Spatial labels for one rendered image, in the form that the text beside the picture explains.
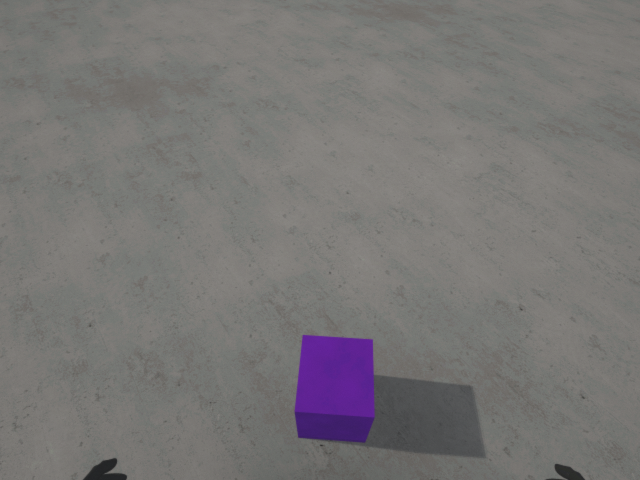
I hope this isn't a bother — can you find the carton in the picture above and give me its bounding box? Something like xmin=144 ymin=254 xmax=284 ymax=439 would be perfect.
xmin=295 ymin=335 xmax=375 ymax=443

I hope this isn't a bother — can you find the left robot hand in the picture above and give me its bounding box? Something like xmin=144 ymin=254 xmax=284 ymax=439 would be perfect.
xmin=83 ymin=458 xmax=127 ymax=480

